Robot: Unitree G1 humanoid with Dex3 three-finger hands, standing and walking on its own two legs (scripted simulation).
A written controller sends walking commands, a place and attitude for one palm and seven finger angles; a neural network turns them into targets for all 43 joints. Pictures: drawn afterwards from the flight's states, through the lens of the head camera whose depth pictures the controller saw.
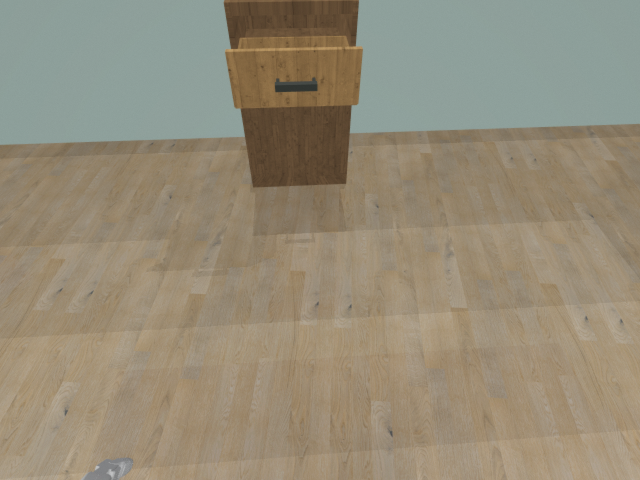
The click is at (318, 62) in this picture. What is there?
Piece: drawer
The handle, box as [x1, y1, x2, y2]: [275, 78, 316, 91]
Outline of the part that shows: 275,82 275,91 316,90 316,81 314,78 312,78 311,81 280,82 277,78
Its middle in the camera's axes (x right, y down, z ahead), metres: -0.08 -0.49 +1.21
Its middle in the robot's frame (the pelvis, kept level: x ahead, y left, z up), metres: +1.22 +0.14 -0.09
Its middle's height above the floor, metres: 0.68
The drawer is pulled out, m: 0.30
